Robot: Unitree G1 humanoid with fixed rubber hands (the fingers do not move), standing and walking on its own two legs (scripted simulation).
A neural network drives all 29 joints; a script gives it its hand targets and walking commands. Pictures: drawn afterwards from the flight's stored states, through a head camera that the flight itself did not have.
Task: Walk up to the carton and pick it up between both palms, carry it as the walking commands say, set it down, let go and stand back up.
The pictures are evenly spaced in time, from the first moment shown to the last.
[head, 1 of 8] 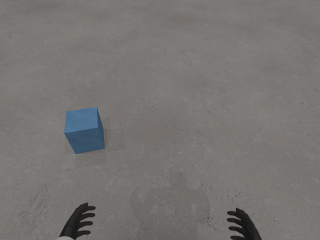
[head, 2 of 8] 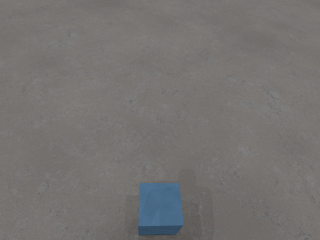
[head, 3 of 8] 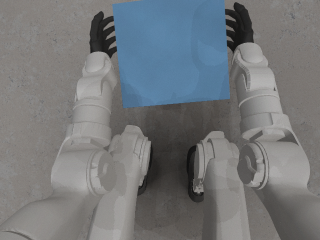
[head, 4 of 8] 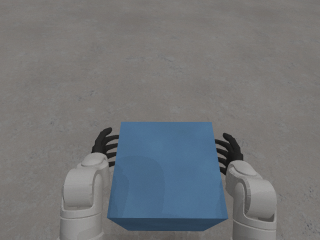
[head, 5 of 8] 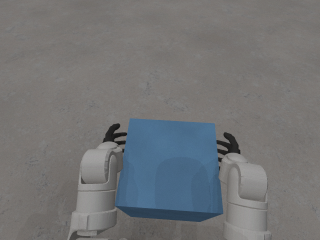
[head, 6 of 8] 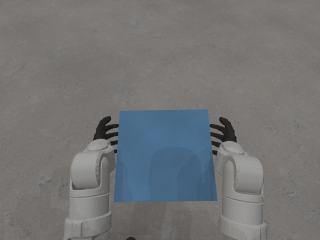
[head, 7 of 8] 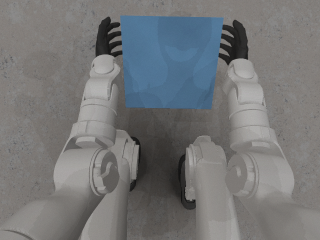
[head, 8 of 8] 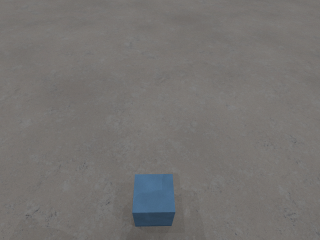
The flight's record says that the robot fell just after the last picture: no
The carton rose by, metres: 0.64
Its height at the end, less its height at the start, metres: +0.00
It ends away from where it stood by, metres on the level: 2.36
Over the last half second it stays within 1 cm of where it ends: yes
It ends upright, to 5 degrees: yes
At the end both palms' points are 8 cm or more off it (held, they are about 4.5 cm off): yes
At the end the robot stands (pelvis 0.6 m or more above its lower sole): yes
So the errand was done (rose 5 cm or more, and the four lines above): yes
